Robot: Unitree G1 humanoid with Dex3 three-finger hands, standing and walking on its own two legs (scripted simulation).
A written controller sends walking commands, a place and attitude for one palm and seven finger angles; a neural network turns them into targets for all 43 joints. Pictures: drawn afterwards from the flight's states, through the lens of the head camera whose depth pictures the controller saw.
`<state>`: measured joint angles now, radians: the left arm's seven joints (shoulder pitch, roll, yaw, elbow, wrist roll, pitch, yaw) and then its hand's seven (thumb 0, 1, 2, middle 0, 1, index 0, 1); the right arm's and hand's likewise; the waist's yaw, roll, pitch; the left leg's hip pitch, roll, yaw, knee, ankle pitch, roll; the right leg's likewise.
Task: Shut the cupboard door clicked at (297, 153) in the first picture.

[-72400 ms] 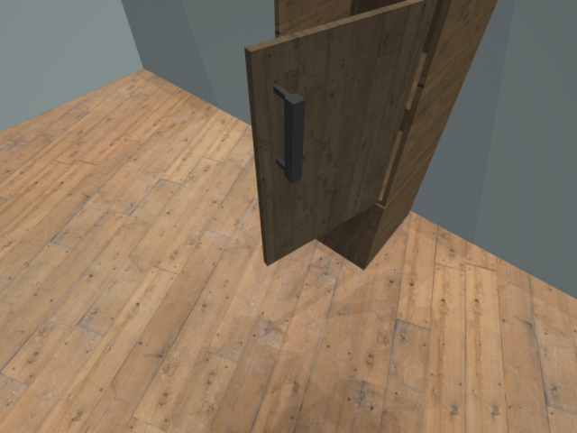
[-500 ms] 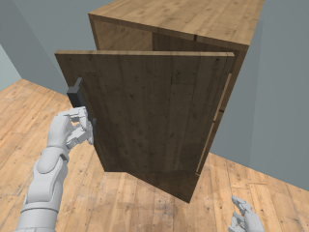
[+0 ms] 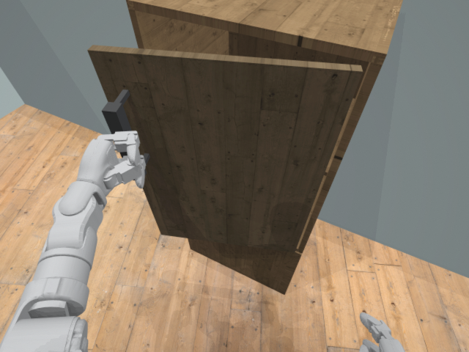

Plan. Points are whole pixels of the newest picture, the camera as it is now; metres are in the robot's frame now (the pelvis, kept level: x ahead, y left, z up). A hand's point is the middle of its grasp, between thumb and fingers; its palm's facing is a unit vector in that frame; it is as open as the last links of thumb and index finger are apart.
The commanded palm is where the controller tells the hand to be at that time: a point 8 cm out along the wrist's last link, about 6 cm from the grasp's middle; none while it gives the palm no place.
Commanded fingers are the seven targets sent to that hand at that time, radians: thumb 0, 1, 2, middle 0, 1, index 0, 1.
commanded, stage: push the door shut along its arc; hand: left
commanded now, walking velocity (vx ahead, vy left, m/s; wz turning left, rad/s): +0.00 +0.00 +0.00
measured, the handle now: (131, 137) +0.47 +0.21 +0.11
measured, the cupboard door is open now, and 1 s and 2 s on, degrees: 18 4 0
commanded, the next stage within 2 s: pull the fist back off the door in 1.34 s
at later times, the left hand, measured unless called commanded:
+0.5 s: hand (158, 141) +0.45 +0.16 +0.12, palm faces -0.22 -0.97 -0.04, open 3.1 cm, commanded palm +0.45 +0.19 +0.12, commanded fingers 0.00 0.90 0.90 -1.30 -1.50 -1.30 -1.50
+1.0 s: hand (191, 120) +0.51 +0.10 +0.12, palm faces -0.36 -0.93 -0.03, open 2.9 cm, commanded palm +0.51 +0.15 +0.12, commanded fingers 0.00 0.90 0.90 -1.30 -1.50 -1.30 -1.50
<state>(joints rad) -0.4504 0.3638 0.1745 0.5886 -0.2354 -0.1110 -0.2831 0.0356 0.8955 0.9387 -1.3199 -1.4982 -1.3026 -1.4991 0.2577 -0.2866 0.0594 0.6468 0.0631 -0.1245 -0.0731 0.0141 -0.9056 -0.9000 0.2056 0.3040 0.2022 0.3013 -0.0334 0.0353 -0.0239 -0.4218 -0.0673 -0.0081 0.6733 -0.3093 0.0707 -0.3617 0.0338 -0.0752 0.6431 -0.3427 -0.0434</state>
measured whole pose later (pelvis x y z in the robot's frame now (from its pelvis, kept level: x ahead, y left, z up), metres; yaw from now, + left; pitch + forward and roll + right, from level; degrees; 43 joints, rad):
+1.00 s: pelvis +0.01 +0.00 -0.02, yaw -3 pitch +13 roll -1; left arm -0.96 0.47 0.25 1.16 -0.15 -0.24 -0.46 -0.01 0.84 0.90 -1.30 -1.50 -1.30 -1.50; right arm 0.40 -0.30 0.03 0.67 0.03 -0.05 -0.03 0.01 -0.91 -0.90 0.21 0.30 0.20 0.30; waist -0.17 0.03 -0.07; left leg -0.65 -0.04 0.03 0.79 -0.37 0.07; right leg -0.60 0.05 -0.04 0.76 -0.39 -0.04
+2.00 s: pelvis +0.01 -0.01 -0.02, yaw -4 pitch +12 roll -1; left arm -0.93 0.30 0.30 1.15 -0.08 -0.32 0.06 0.01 0.91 0.92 -1.30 -1.50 -1.30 -1.50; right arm 0.47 -0.27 0.01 0.68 0.00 -0.04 0.05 0.01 -0.91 -0.90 0.21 0.30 0.20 0.30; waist -0.16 0.05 -0.11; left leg -0.64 -0.02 0.04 0.79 -0.37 0.05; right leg -0.60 0.08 -0.03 0.76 -0.37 -0.06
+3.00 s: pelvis +0.01 -0.01 +0.01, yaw -2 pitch -1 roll +0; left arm -0.12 0.24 0.12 0.10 -0.18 0.00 -0.04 0.02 0.90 0.90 -1.25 -1.44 -1.25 -1.44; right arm 0.21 -0.26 0.04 0.58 0.06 -0.03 -0.06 0.02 -0.91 -0.90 0.20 0.30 0.20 0.30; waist 0.00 0.06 -0.06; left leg -0.27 -0.04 0.02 0.58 -0.30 0.05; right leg -0.23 0.06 -0.04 0.56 -0.32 -0.06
